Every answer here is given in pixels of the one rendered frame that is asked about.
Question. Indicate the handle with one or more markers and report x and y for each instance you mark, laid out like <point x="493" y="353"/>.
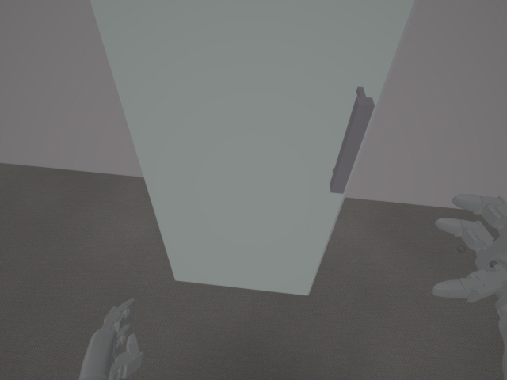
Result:
<point x="357" y="126"/>

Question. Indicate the left robot hand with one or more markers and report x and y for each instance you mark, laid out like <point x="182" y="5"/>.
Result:
<point x="105" y="345"/>

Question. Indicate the fridge door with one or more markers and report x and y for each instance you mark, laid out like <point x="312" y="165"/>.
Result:
<point x="237" y="110"/>

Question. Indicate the right robot hand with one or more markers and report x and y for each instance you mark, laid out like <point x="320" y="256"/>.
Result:
<point x="487" y="280"/>

